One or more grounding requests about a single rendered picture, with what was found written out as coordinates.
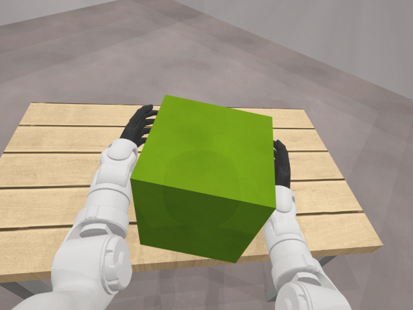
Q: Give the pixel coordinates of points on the right robot hand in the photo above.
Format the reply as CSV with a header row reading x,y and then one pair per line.
x,y
281,164

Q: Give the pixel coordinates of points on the right robot forearm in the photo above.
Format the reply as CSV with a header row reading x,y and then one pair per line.
x,y
287,247

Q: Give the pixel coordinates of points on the left robot upper arm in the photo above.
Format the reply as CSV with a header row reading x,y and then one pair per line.
x,y
86,275

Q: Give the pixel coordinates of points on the carton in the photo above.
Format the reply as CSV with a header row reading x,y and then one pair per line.
x,y
204,183

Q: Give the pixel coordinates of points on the left robot hand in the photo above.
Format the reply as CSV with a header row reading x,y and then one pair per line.
x,y
134,130

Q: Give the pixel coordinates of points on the right robot upper arm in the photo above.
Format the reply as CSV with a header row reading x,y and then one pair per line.
x,y
296,295

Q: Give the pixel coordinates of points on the table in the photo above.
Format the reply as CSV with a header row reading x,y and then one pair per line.
x,y
47,169

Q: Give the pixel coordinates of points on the left robot forearm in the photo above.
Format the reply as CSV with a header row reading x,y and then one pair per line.
x,y
106,207

